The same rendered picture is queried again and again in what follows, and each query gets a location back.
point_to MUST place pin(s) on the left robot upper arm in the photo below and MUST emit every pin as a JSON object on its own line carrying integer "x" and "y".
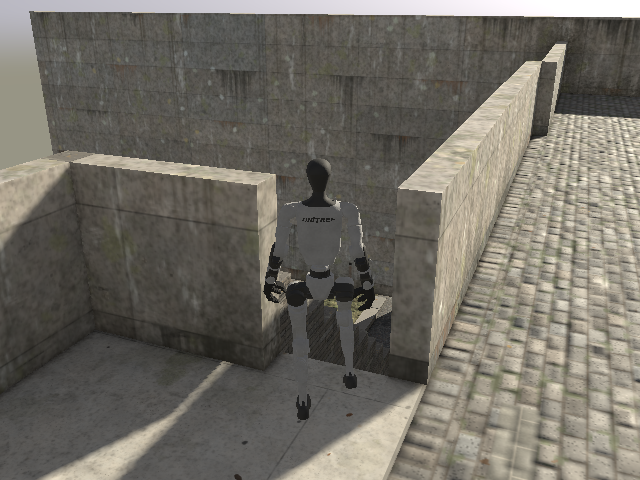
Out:
{"x": 287, "y": 212}

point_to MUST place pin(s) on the left robot foot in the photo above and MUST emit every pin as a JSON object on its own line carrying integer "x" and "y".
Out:
{"x": 303, "y": 411}

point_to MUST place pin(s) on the right robot upper arm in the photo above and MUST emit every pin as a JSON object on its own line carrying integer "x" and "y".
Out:
{"x": 351, "y": 212}

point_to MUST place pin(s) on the left robot forearm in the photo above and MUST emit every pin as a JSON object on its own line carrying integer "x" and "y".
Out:
{"x": 273, "y": 268}

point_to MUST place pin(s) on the left robot hand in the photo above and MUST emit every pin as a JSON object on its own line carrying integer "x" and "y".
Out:
{"x": 268, "y": 288}

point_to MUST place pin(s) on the robot head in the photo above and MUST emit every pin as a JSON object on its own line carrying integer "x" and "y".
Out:
{"x": 319, "y": 173}

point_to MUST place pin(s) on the right robot forearm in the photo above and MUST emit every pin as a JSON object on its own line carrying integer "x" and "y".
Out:
{"x": 364, "y": 271}

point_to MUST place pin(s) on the right robot hand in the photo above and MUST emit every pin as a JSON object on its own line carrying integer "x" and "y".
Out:
{"x": 368, "y": 294}

